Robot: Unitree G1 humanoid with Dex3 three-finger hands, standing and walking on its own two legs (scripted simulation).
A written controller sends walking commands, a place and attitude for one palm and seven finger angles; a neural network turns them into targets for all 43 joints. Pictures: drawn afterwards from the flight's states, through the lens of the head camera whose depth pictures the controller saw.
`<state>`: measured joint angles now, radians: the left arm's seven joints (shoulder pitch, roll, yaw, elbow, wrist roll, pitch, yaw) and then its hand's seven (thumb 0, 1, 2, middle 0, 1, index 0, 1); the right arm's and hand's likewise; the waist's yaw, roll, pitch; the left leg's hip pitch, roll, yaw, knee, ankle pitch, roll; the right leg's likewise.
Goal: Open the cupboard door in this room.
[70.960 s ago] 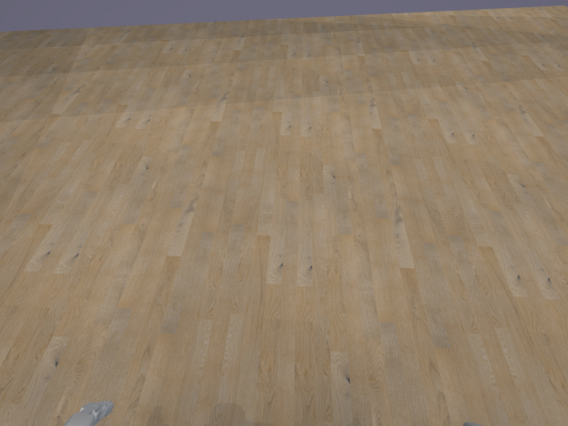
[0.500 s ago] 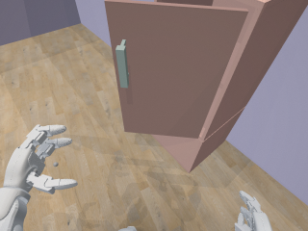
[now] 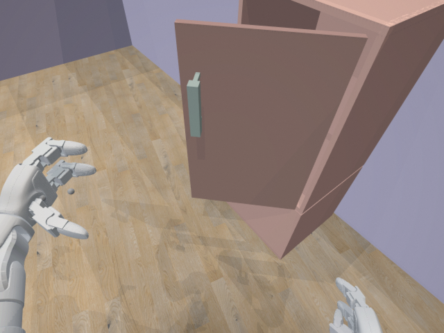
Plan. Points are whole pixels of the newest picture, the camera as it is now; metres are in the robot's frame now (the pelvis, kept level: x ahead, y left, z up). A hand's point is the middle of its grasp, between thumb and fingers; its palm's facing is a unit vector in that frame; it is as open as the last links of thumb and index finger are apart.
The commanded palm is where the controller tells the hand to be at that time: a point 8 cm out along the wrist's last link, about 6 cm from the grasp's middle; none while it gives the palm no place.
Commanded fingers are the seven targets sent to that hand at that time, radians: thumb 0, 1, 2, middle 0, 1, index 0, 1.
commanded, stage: raise the hand with hooked fingers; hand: left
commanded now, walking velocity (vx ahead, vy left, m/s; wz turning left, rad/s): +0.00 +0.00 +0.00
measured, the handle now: (196, 105) +0.57 +0.11 +0.10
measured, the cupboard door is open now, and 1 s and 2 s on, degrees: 45 45 45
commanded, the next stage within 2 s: move the hooked fingers beside the handle in 0.48 s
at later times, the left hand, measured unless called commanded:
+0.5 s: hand (87, 191) +0.30 +0.25 +0.12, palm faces +0.01 -1.00 -0.05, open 14.0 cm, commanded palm +0.27 +0.30 +0.12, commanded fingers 0.00 -0.50 0.30 -0.30 -1.20 -0.30 -1.20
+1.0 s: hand (111, 163) +0.36 +0.23 +0.12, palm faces -0.02 -1.00 -0.01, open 14.0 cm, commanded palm +0.33 +0.28 +0.12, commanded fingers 0.00 -0.50 0.30 -0.30 -1.20 -0.30 -1.20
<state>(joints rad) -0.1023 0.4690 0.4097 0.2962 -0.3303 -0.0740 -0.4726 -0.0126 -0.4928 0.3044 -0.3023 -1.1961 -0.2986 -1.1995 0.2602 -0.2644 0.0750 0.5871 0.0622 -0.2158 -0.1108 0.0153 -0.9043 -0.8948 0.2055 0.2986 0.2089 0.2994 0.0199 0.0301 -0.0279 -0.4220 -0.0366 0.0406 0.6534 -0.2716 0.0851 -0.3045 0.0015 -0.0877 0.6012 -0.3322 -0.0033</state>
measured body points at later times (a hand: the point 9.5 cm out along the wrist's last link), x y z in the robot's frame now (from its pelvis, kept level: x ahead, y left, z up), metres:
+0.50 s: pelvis +0.00 -0.02 +0.00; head +0.01 -0.02 +0.45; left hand +0.29 +0.30 +0.13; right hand +0.17 -0.27 -0.07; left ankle +0.04 +0.06 -0.72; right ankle -0.01 -0.12 -0.72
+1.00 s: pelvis +0.01 -0.03 +0.00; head +0.03 -0.03 +0.45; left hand +0.36 +0.29 +0.12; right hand +0.13 -0.29 -0.09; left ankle +0.04 +0.06 -0.72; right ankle -0.01 -0.12 -0.72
